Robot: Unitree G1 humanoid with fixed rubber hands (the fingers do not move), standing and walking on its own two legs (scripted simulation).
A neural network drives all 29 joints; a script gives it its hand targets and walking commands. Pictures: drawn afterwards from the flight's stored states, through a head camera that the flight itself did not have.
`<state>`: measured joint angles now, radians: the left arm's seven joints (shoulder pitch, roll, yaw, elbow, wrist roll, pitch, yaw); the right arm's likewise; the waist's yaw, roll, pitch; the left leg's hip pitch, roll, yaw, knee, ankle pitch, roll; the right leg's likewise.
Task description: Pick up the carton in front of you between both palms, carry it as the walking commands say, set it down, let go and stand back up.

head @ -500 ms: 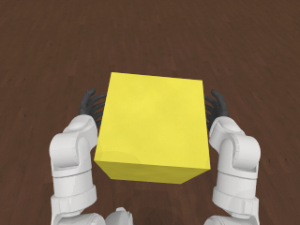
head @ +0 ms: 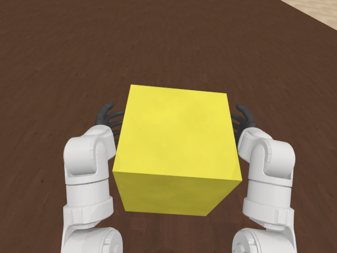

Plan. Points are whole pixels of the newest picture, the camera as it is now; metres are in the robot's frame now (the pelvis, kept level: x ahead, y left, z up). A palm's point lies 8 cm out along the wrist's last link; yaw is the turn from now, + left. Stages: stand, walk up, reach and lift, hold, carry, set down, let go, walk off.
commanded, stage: carry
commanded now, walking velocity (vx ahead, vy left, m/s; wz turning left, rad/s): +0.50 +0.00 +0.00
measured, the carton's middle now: (172, 156) +0.34 +0.01 +0.10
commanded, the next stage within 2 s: none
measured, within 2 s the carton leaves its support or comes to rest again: neither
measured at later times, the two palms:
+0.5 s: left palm (108, 92) +0.60 +0.22 +0.09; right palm (198, 96) +0.60 -0.08 +0.10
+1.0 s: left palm (129, 59) +0.89 +0.19 +0.07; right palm (196, 63) +0.91 -0.11 +0.07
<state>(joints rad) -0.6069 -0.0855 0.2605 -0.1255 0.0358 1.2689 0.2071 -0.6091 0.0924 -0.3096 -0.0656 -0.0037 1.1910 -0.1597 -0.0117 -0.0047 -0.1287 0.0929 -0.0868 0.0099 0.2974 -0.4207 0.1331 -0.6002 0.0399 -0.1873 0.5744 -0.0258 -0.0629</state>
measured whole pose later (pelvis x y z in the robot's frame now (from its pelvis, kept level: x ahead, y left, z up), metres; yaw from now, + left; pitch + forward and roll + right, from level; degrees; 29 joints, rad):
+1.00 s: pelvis +0.67 +0.03 +0.00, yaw +1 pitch +3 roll -1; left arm 0.04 -0.13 0.03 -0.43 0.04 1.20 0.16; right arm 0.03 0.13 -0.07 -0.45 -0.05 1.20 -0.12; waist 0.02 0.03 -0.13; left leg -0.25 0.09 0.05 1.12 -0.44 -0.01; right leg -0.45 -0.05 -0.23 0.57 -0.18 -0.08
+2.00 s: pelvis +1.32 +0.03 +0.00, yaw +1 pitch +3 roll +0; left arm 0.05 -0.13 0.02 -0.48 0.04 1.17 0.15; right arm 0.04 0.13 -0.07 -0.50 -0.05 1.18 -0.12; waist 0.03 0.02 -0.07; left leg -0.25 0.09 0.05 1.13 -0.42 -0.01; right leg -0.44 -0.05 -0.23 0.55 -0.17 -0.07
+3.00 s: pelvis +1.97 +0.05 +0.00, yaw -1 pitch +3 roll -1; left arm 0.01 -0.13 0.02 -0.53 0.05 1.19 0.15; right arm 0.00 0.13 -0.07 -0.54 -0.05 1.19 -0.12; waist 0.01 0.04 -0.03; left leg -0.13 0.07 0.09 0.87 -0.50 -0.05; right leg -0.44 -0.01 -0.24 0.48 -0.10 -0.10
